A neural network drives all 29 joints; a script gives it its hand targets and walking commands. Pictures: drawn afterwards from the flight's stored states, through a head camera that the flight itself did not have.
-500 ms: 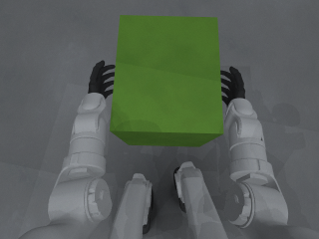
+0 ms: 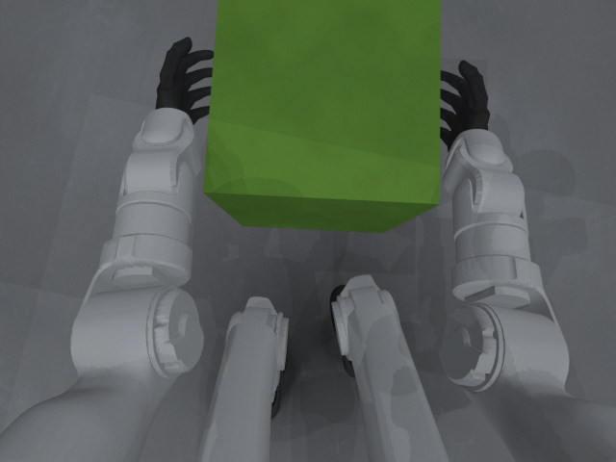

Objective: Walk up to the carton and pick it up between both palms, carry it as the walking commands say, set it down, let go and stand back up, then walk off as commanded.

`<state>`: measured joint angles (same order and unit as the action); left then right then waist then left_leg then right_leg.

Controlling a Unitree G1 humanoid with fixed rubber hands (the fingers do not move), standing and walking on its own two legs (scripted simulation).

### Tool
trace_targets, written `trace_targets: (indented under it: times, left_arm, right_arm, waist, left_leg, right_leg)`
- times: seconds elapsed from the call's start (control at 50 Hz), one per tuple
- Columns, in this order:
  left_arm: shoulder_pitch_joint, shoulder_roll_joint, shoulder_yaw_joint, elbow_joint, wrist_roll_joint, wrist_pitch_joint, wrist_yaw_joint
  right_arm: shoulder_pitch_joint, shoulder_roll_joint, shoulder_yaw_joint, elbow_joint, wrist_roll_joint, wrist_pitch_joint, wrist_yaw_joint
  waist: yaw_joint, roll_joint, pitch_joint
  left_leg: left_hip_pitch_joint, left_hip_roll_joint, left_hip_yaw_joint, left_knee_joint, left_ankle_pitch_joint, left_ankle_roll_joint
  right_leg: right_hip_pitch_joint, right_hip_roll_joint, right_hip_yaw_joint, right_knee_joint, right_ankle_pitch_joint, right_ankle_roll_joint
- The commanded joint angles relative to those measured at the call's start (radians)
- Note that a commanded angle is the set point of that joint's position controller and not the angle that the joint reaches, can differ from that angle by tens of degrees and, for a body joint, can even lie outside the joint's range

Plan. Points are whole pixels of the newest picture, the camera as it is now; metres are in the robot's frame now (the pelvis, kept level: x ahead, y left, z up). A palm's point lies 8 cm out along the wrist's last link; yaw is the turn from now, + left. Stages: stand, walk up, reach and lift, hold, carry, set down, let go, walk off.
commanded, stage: set down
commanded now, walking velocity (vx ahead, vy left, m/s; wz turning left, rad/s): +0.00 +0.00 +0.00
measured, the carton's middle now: (321, 115) +0.54 -0.06 -0.19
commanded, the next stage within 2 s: none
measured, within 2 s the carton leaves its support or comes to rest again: rests again in 1.62 s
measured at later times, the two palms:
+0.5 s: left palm (202, 116) +0.55 +0.10 -0.17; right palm (440, 135) +0.49 -0.23 -0.18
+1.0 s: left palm (215, 127) +0.57 +0.10 -0.26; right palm (420, 141) +0.51 -0.23 -0.26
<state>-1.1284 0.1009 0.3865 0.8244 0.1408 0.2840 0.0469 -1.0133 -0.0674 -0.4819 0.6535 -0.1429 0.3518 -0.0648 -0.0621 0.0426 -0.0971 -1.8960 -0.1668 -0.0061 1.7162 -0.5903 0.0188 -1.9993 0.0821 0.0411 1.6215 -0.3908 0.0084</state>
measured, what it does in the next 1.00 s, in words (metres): lowers itself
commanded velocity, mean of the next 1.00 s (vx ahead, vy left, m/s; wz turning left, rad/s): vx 0.00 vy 0.00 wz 0.00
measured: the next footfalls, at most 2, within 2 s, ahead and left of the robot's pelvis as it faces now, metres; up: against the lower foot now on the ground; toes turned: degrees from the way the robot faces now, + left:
none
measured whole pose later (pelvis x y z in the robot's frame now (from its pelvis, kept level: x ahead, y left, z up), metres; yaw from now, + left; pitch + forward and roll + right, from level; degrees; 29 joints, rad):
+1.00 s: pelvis -0.01 +0.00 -0.11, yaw +2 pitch +43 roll +0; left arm -1.49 0.25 0.21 0.96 0.02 0.29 0.11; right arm -1.32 -0.23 -0.42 0.78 -0.04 0.33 -0.09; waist -0.10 0.03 0.23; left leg -2.20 -0.20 0.02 2.11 -0.66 0.00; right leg -2.29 0.05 0.00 2.01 -0.46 0.00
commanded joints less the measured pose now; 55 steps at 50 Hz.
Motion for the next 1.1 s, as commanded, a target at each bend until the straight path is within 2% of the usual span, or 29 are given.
trace_targets:
  times: [0.0,0.24,0.58,0.86,0.98,1.08]
  left_arm:
    - [-0.621,-0.954,-0.42,-0.014,-0.121,-0.013,-0.22]
    - [-0.73,-0.921,-0.417,0.0,-0.142,-0.006,-0.211]
    - [-0.836,-0.868,-0.465,-0.014,-0.199,-0.017,-0.191]
    - [-0.921,-0.808,-0.495,-0.01,-0.244,-0.028,-0.179]
    - [-0.94,-0.788,-0.501,0.003,-0.252,-0.038,-0.171]
    - [-0.966,-0.8,-0.543,-0.033,-0.275,-0.043,-0.162]
  right_arm:
    - [-0.756,0.866,0.506,-0.072,0.153,-0.044,0.233]
    - [-0.863,0.815,0.489,-0.065,0.169,-0.04,0.242]
    - [-0.963,0.74,0.504,-0.072,0.218,-0.055,0.249]
    - [-1.048,0.667,0.505,-0.056,0.251,-0.073,0.251]
    - [-1.073,0.62,0.48,-0.04,0.258,-0.089,0.258]
    - [-1.077,0.602,0.473,-0.053,0.269,-0.097,0.258]
  waist:
    - [-0.04,-0.015,-1.09]
    - [-0.058,-0.004,-1.107]
    - [-0.082,0.01,-1.105]
    - [-0.101,0.024,-1.048]
    - [-0.117,0.081,-0.942]
    - [-0.146,0.121,-1.009]
  left_leg:
    - [0.238,-0.011,-0.005,-0.18,0.234,-0.013]
    - [0.178,-0.011,0.002,-0.073,0.231,-0.013]
    - [0.113,-0.008,0.002,0.065,0.272,-0.013]
    - [0.078,0.004,0.001,0.164,0.275,-0.01]
    - [0.066,0.013,-0.005,0.202,0.286,-0.01]
    - [0.129,0.017,-0.009,0.228,0.327,-0.016]
  right_leg:
    - [0.88,0.037,-0.053,-0.025,0.304,0.009]
    - [0.804,0.032,-0.065,0.08,0.31,0.003]
    - [0.735,0.02,-0.065,0.219,0.373,-0.002]
    - [0.663,0.0,-0.069,0.324,0.376,-0.005]
    - [0.563,-0.006,-0.065,0.354,0.369,-0.015]
    - [0.579,-0.009,-0.067,0.375,0.407,-0.021]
